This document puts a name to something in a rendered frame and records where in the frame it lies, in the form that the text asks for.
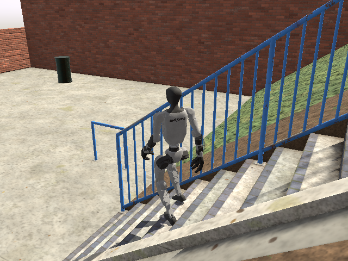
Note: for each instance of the robot right upper arm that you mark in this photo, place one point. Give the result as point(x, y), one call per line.
point(193, 122)

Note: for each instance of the robot left upper arm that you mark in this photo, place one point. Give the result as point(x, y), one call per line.
point(158, 118)

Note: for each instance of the robot left shin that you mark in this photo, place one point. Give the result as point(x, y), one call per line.
point(165, 199)

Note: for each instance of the left robot forearm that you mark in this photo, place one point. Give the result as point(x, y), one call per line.
point(149, 145)

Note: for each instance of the right robot forearm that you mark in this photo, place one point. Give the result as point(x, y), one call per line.
point(199, 146)

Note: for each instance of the robot head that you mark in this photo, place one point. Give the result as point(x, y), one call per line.
point(173, 95)

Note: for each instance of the left robot hand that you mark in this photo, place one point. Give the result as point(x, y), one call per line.
point(144, 155)

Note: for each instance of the right robot hand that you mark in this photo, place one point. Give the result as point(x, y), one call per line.
point(195, 162)

